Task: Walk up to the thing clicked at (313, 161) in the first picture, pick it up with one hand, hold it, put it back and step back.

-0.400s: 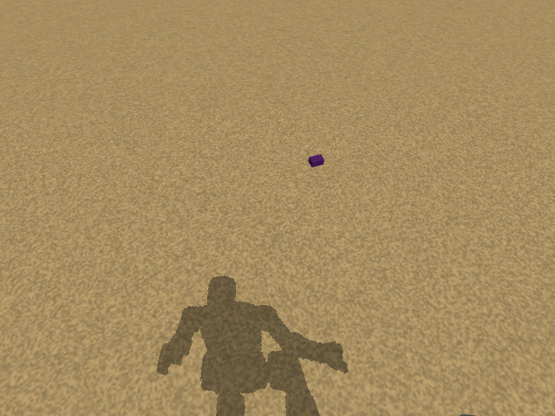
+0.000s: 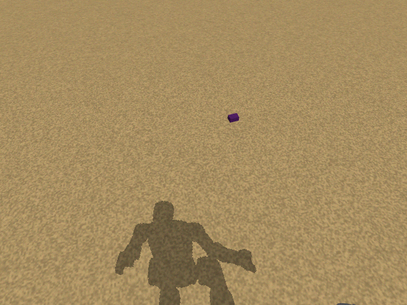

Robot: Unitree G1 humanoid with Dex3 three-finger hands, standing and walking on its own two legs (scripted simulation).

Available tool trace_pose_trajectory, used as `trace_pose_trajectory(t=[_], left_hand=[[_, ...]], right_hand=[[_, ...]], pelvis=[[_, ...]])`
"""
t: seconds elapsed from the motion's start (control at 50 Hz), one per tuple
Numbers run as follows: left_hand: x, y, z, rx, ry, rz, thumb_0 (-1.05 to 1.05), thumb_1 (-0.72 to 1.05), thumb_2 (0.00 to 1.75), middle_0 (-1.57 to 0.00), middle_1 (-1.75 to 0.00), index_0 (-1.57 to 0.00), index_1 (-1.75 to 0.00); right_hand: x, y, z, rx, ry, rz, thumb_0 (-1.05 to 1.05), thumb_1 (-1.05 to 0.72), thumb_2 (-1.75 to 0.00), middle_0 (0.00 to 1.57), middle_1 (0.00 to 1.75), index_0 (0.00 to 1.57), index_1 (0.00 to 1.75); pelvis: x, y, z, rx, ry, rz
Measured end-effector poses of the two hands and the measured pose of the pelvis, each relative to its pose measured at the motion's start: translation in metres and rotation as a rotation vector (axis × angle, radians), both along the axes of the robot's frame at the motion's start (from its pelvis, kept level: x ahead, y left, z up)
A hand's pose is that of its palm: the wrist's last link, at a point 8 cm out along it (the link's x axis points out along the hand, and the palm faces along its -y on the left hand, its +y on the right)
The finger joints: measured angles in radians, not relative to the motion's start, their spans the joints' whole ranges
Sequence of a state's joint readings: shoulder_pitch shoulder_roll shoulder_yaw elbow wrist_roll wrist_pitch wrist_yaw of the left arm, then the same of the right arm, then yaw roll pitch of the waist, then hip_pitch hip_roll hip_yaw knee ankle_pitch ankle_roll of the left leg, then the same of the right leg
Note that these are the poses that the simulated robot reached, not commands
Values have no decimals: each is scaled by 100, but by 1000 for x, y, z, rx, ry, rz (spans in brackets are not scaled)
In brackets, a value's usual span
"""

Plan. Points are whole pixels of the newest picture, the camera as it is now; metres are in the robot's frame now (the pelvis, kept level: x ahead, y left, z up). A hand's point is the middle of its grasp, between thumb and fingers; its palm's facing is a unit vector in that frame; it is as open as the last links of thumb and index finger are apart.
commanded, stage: stand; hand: left
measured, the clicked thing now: (233, 117) +1.39 -0.19 -0.77
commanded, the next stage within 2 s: walk up in 0.72 s
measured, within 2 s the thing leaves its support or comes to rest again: neither
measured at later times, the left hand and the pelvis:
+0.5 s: hand out of the picture +0.07 +0.25 -0.16, palm faces -0.03 -0.94 -0.33, open 7.4 cm; pelvis +0.00 +0.00 +0.00, yaw +0 degrees
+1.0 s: hand (107, 297) +0.15 +0.24 -0.14, palm faces +0.03 -0.93 -0.36, open 7.4 cm; pelvis +0.05 -0.07 -0.02, yaw +2 degrees
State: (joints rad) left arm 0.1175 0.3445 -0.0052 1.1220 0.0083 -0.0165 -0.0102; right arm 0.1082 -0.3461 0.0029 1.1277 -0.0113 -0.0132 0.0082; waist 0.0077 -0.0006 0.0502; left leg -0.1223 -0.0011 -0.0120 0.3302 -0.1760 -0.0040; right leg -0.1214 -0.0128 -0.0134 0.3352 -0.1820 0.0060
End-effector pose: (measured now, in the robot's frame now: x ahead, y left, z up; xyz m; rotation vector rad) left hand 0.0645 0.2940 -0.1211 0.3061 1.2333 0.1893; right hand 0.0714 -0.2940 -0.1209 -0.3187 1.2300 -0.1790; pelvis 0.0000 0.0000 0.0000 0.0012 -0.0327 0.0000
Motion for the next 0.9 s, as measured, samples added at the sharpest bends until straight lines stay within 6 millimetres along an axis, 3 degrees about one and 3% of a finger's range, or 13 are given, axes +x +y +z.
trace_pose_trajectory(t=[0.74,0.82,0.9], left_hand=[[8,-1,1,-4,1,2,0,91,90,-20,-30,-20,-30],[19,7,3,-12,-36,11,0,91,90,-20,-30,-20,-30],[41,8,8,5,-95,22,1,91,90,-20,-30,-20,-30]], right_hand=[[1,-4,0,1,6,-10,1,-90,-90,20,30,20,30],[-7,-21,5,-29,-24,-4,1,-90,-90,20,30,21,30],[-21,-57,13,-91,28,-8,1,-90,-90,21,30,21,30]], pelvis=[[6,-3,0,0,7,2],[12,-12,-5,8,27,24],[25,-32,-8,27,26,40]])
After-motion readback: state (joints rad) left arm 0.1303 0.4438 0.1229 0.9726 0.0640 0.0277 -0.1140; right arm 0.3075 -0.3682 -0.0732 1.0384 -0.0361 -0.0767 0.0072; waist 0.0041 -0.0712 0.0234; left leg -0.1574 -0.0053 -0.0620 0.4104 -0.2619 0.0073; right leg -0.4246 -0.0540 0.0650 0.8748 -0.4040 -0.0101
